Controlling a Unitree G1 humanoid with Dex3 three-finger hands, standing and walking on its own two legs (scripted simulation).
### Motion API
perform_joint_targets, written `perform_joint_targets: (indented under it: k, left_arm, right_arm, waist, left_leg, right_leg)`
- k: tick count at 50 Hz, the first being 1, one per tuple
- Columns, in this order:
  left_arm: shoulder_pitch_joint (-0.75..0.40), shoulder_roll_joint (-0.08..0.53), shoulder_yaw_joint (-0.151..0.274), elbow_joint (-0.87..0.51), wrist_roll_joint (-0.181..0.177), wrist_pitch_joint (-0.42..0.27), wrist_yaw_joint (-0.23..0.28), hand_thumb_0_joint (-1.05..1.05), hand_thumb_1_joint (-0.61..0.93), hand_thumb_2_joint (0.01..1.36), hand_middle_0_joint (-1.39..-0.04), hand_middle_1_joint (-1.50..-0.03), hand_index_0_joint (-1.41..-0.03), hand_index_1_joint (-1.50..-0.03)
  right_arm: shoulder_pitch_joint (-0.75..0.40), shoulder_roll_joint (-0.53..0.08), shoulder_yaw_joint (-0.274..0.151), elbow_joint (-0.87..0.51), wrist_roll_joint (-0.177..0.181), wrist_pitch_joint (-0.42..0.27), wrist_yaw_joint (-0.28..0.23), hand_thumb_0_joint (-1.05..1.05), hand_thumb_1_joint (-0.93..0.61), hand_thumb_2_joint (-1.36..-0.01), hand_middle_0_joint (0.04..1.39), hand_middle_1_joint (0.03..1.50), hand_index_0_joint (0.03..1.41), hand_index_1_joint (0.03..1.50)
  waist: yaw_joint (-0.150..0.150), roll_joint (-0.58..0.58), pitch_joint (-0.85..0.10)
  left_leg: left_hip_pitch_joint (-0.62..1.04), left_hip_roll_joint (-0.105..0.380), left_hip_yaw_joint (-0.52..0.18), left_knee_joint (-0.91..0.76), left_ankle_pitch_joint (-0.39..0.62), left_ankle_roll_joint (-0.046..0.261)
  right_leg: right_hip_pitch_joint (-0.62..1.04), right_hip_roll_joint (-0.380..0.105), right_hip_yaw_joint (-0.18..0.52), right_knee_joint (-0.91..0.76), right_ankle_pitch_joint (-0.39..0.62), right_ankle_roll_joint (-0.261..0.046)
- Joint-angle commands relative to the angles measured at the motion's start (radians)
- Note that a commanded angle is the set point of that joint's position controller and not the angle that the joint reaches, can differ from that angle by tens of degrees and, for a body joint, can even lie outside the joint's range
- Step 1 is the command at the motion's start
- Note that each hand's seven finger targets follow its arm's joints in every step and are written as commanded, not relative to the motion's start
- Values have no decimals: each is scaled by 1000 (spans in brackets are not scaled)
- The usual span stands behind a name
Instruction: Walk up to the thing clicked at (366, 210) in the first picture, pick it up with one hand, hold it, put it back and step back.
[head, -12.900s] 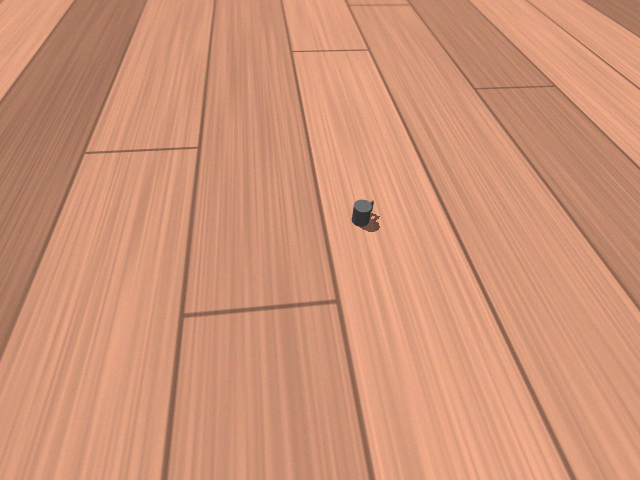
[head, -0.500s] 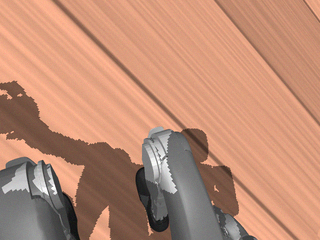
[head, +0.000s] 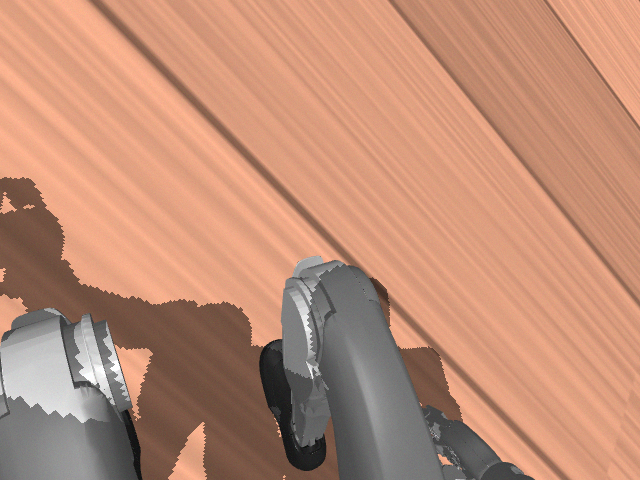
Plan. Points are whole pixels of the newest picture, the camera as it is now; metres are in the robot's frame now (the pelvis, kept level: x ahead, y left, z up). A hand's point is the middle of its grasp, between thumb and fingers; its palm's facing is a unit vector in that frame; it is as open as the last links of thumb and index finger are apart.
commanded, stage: rest palm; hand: left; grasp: from above
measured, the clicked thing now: out of the picture +0.43 +0.33 -0.25
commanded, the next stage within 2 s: close in 0.28 s
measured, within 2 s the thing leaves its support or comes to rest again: neither
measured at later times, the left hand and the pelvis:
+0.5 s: hand out of the picture +0.41 +0.34 -0.23, palm faces -0.44 -0.19 -0.88, open 14.0 cm; pelvis +0.00 +0.00 +0.00, yaw -1 degrees
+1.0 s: hand out of the picture +0.41 +0.34 -0.22, palm faces -0.42 -0.15 -0.90, open 13.0 cm; pelvis +0.00 +0.00 +0.00, yaw -1 degrees
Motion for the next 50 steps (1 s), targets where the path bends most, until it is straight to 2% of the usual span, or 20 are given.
perform_joint_targets:
  k: [1,7,8,9,10,11,13,15,16,18,20,22,23,26,31,36,42,46,47,50]
  left_arm:
    - [-260,191,-11,-75,-11,31,57,0,-526,976,-60,-969,-54,-973]
    - [-253,223,15,-104,-40,62,63,0,-538,964,-57,-981,-52,-983]
    - [-273,273,59,-157,-43,57,71,0,-535,962,-57,-992,-54,-992]
    - [-253,268,57,-134,-36,62,67,0,-531,958,-58,-995,-56,-993]
    - [-238,223,27,-115,-50,67,65,0,-534,957,-57,-992,-55,-990]
    - [-240,296,87,-103,-47,65,73,0,-527,968,-61,-1009,-60,-1007]
    - [-228,265,76,-65,-58,68,56,0,-535,962,-55,-996,-53,-995]
    - [-210,237,62,-61,-76,66,34,0,-537,975,-55,-999,-50,-1001]
    - [-242,220,34,-62,-86,62,17,0,-530,967,-57,-1008,-55,-1007]
    - [-175,285,86,-60,-92,55,2,0,-517,999,-67,-1027,-63,-1029]
    - [-179,254,61,-69,-92,41,-22,0,-443,927,-95,-1032,-111,-1014]
    - [-200,278,67,-112,-87,19,-26,0,-418,917,-103,-1043,-124,-1019]
    - [-222,265,45,-102,-85,14,-32,0,-411,896,-109,-1038,-133,-1012]
    - [-215,289,66,-130,-77,-17,-17,0,-390,888,-108,-1034,-135,-1004]
    - [-218,273,34,-95,-36,-36,16,0,-365,872,-134,-996,-156,-971]
    - [-211,263,17,-94,-32,-19,47,0,-277,862,-199,-978,-222,-953]
    - [-246,231,-10,-53,-45,12,57,0,-206,830,-253,-948,-278,-920]
    - [-245,274,36,-47,-48,22,55,0,-164,797,-280,-929,-309,-898]
    - [-242,253,12,-28,-43,26,49,0,-149,809,-287,-951,-318,-918]
    - [-269,255,7,-56,-52,24,41,0,-97,784,-317,-952,-354,-912]
  right_arm:
    - [171,-290,-80,14,0,-29,14,0,-887,-900,200,300,200,300]
    - [162,-292,-70,16,4,-60,37,0,-896,-903,200,300,200,300]
    - [153,-301,-71,0,5,-61,36,0,-895,-903,200,301,200,300]
    - [158,-300,-70,-7,6,-65,41,0,-897,-904,200,301,200,301]
    - [153,-286,-63,3,7,-64,45,0,-898,-904,200,301,200,301]
    - [170,-303,-69,11,2,-61,46,0,-899,-904,200,301,200,301]
    - [188,-292,-71,0,7,-60,48,0,-898,-904,200,301,200,301]
    - [178,-287,-70,-4,2,-60,46,0,-896,-903,200,300,200,300]
    - [179,-284,-65,-9,2,-67,49,0,-897,-904,200,301,200,301]
    - [193,-294,-70,3,8,-62,42,0,-896,-903,200,300,200,300]
    - [205,-283,-62,2,4,-59,44,0,-892,-899,200,300,200,300]
    - [198,-288,-61,-1,3,-49,39,0,-890,-899,200,300,200,300]
    - [195,-281,-55,-3,10,-48,41,0,-894,-900,200,300,200,300]
    - [192,-299,-53,1,7,-35,33,0,-887,-898,200,300,200,300]
    - [176,-302,-45,-5,-4,-30,32,0,-885,-898,200,300,200,300]
    - [162,-304,-47,2,-5,-40,29,0,-885,-898,200,300,200,300]
    - [164,-313,-49,9,-1,-58,34,0,-885,-897,200,300,200,300]
    - [183,-317,-43,3,-4,-63,37,0,-884,-897,200,300,200,300]
    - [167,-302,-33,-6,-4,-68,38,0,-885,-897,200,300,200,300]
    - [160,-313,-40,-14,-2,-74,39,0,-886,-898,200,300,200,300]
  waist:
    - [-34,428,-567]
    - [-26,475,-619]
    - [-21,493,-654]
    - [-23,502,-642]
    - [-24,494,-632]
    - [-32,459,-634]
    - [-39,421,-585]
    - [-30,424,-602]
    - [-50,417,-571]
    - [-16,404,-594]
    - [-35,409,-599]
    - [-29,432,-618]
    - [-38,435,-602]
    - [-34,458,-614]
    - [-44,432,-568]
    - [-35,450,-562]
    - [-55,421,-542]
    - [-52,426,-554]
    - [-57,414,-533]
    - [-59,409,-517]
  left_leg:
    - [502,-4,131,-246,124,31]
    - [556,3,128,-236,195,25]
    - [571,6,128,-236,219,25]
    - [575,3,131,-233,227,24]
    - [551,6,129,-237,221,25]
    - [519,8,130,-225,215,33]
    - [472,3,132,-223,187,41]
    - [477,4,130,-227,185,42]
    - [465,1,126,-224,165,43]
    - [463,2,123,-231,168,44]
    - [493,1,119,-232,178,41]
    - [506,4,110,-245,180,37]
    - [507,5,109,-236,172,36]
    - [535,7,100,-247,187,29]
    - [485,7,119,-219,177,35]
    - [488,8,111,-247,127,29]
    - [473,9,99,-240,124,31]
    - [494,11,100,-243,164,30]
    - [475,9,102,-234,144,33]
    - [462,7,101,-241,103,34]
  right_leg:
    - [238,29,-125,-229,203,-69]
    - [292,29,-124,-211,272,-67]
    - [318,34,-125,-213,295,-68]
    - [317,29,-124,-203,303,-69]
    - [323,34,-122,-213,299,-69]
    - [347,37,-121,-219,307,-66]
    - [330,32,-115,-228,277,-65]
    - [338,37,-111,-240,273,-66]
    - [317,30,-118,-233,253,-65]
    - [351,33,-113,-246,247,-66]
    - [356,30,-122,-236,255,-64]
    - [361,33,-128,-238,256,-68]
    - [347,31,-128,-225,253,-69]
    - [340,34,-142,-217,260,-71]
    - [342,39,-127,-233,270,-64]
    - [307,44,-136,-236,205,-73]
    - [279,40,-144,-233,211,-67]
    - [308,42,-146,-236,246,-64]
    - [293,39,-141,-231,234,-65]
    - [280,35,-142,-238,193,-64]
